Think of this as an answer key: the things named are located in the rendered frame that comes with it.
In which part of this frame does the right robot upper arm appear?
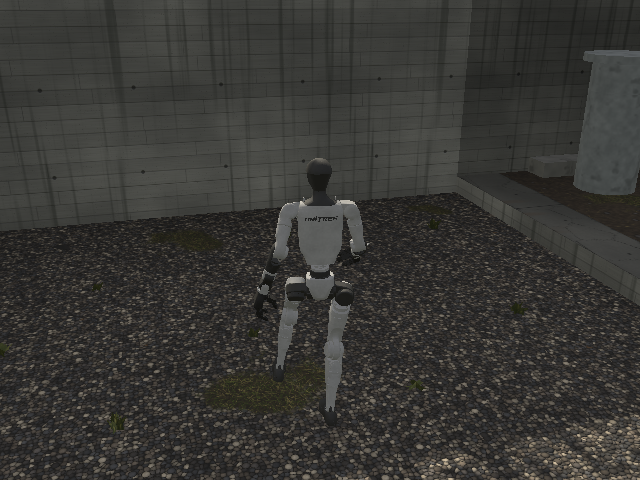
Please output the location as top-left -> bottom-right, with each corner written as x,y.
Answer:
340,200 -> 366,252

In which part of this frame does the robot right foot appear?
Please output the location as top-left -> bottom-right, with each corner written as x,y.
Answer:
319,398 -> 337,426

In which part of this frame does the robot right forearm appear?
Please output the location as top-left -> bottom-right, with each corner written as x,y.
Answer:
350,237 -> 367,259

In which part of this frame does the robot left forearm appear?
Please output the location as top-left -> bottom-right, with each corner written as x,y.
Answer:
257,243 -> 281,295

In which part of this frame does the right robot thigh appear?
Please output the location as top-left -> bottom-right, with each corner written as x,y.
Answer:
324,281 -> 354,360

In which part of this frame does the right robot hand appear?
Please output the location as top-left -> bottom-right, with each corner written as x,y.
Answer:
337,247 -> 360,266

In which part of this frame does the left robot hand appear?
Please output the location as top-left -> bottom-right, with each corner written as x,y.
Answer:
254,291 -> 277,321

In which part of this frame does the left robot upper arm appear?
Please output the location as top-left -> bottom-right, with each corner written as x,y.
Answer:
273,202 -> 299,260

